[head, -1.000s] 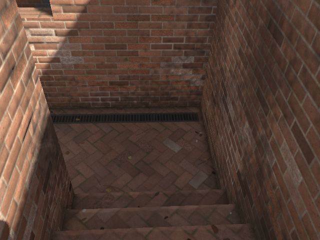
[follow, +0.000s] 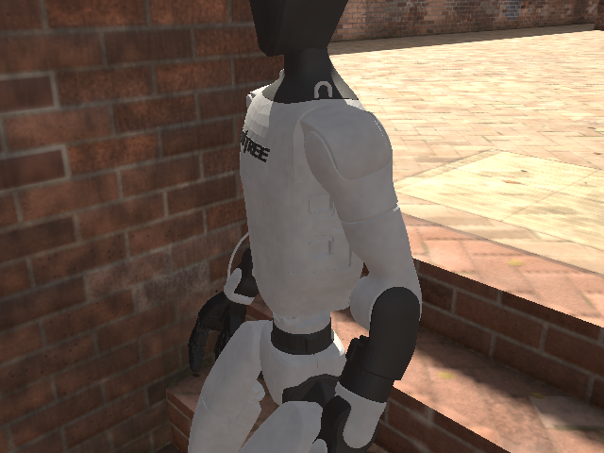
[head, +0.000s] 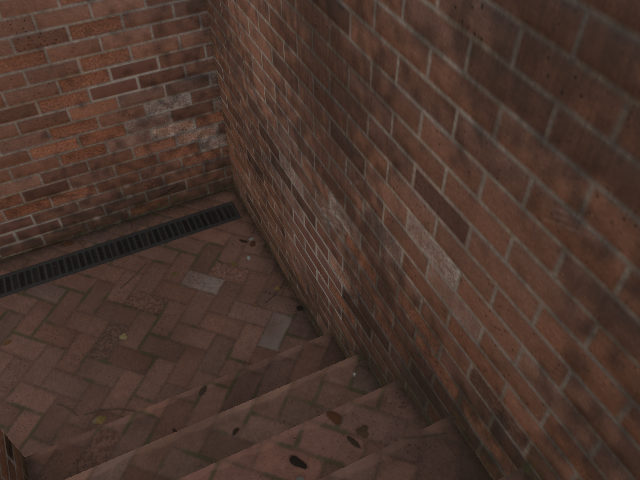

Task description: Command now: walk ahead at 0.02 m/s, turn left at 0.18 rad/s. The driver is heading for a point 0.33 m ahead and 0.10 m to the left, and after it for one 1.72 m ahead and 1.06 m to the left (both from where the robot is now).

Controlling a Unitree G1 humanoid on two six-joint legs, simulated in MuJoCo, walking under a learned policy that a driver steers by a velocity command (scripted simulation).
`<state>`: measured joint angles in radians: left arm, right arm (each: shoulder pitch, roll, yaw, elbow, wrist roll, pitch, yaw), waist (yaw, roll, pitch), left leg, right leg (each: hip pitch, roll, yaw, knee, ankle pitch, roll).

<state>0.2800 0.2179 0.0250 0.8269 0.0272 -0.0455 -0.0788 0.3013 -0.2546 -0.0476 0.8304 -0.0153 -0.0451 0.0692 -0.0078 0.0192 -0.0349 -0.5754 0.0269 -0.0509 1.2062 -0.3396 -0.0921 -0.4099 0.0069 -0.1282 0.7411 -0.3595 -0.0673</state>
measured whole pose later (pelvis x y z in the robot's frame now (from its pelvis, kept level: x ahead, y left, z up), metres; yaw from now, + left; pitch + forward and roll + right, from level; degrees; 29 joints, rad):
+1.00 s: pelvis +0.07 +0.02 -0.05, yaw +7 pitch +2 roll -2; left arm 0.36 0.24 0.02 0.93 0.11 -0.17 -0.07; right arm 0.40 -0.23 -0.01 0.96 -0.09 -0.07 0.06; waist -0.02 0.04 -0.07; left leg -0.47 -0.01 -0.11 1.33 -0.59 0.12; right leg -0.46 0.05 -0.09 1.03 -0.67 -0.07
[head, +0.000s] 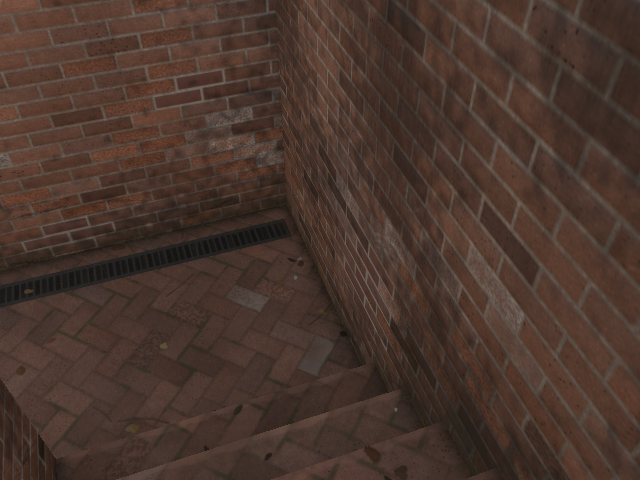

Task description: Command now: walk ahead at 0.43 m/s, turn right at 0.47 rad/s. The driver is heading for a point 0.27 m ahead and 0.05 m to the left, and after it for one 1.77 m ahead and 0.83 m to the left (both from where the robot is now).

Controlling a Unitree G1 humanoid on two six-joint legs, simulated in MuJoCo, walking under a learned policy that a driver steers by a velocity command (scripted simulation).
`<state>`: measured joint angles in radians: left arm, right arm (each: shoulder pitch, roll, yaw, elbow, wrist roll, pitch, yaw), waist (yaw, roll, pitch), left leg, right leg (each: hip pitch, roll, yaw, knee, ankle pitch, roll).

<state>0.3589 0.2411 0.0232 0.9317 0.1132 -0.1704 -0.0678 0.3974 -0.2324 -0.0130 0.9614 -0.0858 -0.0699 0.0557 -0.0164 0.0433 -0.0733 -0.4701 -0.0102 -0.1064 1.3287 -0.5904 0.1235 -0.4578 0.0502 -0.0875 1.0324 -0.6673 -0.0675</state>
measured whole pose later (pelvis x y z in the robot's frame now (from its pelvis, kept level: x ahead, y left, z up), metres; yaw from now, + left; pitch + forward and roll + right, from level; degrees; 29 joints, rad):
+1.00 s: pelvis +0.48 -0.02 -0.35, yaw +21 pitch +2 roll -3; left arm 0.50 0.19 -0.02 1.03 0.10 -0.14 0.01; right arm 0.30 -0.21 0.02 0.90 -0.10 -0.06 0.13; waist 0.01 0.02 -0.06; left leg -0.96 0.13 -0.05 1.19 0.29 0.06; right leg -0.33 0.05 -0.21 0.80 -0.51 -0.09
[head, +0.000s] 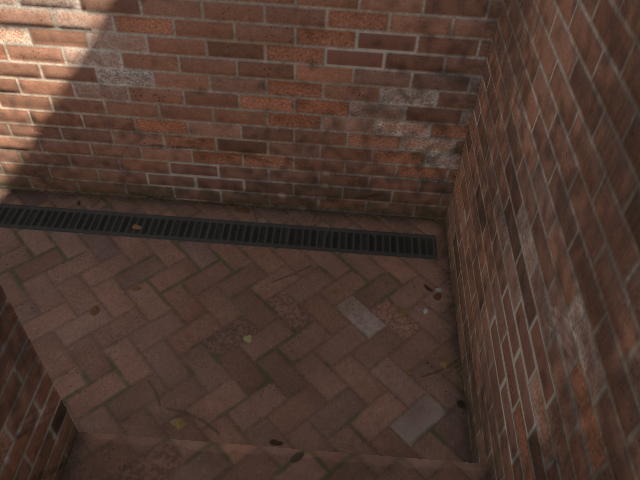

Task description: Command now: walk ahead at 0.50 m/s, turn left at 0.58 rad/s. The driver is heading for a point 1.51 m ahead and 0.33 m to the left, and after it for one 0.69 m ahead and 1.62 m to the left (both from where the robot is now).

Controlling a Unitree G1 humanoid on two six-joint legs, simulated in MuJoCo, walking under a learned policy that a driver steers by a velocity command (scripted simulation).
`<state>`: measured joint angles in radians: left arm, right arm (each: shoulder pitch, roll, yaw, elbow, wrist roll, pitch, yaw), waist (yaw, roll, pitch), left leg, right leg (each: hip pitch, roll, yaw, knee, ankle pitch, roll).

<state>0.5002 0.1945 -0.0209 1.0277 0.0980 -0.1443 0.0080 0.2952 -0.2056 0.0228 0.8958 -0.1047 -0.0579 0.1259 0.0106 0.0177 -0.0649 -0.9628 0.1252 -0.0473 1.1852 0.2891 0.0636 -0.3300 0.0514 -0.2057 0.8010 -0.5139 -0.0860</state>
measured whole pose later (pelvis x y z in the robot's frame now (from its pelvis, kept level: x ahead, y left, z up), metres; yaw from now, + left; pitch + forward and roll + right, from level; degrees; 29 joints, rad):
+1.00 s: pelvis +0.52 +0.08 -0.38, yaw +15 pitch +3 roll -1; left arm 0.64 0.15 -0.03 1.11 0.08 -0.15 -0.03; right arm 0.10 -0.19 0.06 0.82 -0.12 -0.06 0.12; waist 0.14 0.02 -0.06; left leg -0.93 0.11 -0.06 1.03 0.41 0.00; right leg -0.32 0.14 0.08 0.85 -0.57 -0.11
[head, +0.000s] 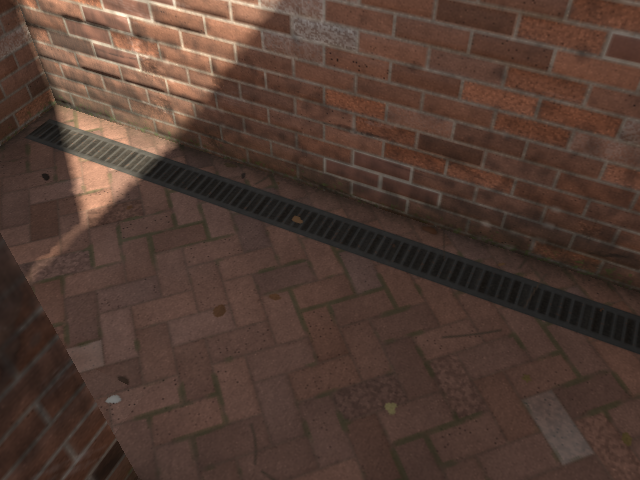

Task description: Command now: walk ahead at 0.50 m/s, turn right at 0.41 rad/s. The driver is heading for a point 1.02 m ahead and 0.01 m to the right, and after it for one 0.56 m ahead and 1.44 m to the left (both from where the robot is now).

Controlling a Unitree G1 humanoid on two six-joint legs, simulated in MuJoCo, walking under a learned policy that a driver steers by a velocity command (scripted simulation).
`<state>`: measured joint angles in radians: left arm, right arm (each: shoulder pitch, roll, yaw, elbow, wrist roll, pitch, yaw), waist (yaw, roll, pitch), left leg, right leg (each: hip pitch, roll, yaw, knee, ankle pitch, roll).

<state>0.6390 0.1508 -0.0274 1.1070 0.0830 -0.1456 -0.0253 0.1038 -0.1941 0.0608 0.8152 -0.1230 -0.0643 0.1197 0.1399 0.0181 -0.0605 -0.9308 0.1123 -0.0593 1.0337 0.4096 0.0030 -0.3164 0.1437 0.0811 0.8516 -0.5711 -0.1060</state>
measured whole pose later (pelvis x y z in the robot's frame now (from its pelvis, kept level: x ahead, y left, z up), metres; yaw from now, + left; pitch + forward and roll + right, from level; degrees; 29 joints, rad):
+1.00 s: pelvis +0.61 -0.05 -0.34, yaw -7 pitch +3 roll -2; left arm 0.30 0.21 0.04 1.04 0.00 -0.05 0.02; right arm 0.15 -0.21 -0.08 0.86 0.03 -0.06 -0.04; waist 0.00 0.01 -0.02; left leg -0.84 0.10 -0.06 1.05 -0.07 -0.01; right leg -0.21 -0.02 -0.13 0.48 -0.32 0.00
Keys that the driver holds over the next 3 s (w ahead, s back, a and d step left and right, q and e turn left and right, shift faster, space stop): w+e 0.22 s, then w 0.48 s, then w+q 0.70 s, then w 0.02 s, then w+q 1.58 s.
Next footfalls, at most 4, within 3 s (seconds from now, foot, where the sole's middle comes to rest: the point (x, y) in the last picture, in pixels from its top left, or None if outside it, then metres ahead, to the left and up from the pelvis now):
0.20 left None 0.26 0.13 -0.92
0.74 right None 0.58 -0.17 -1.11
1.14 left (352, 408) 0.88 0.07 -1.11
1.64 right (405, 332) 1.16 -0.07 -1.11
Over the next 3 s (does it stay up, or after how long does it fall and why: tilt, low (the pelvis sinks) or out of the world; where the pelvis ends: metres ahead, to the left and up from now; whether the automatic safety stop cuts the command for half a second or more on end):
stays up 1.31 0.53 -0.36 its command is cut before an obstacle after 1.8 s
